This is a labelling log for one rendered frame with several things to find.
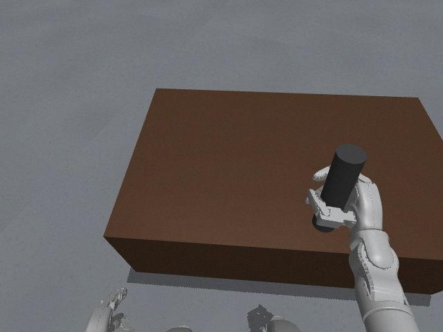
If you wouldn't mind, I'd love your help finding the can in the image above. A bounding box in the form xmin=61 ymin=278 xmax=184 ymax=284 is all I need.
xmin=312 ymin=144 xmax=367 ymax=232

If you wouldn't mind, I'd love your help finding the right robot hand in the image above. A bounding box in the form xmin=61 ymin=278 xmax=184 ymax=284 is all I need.
xmin=305 ymin=165 xmax=383 ymax=236

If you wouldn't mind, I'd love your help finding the right robot arm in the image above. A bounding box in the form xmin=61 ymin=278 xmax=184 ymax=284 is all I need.
xmin=348 ymin=229 xmax=420 ymax=332

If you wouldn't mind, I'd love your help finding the left robot hand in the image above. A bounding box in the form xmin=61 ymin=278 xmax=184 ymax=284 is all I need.
xmin=84 ymin=288 xmax=134 ymax=332

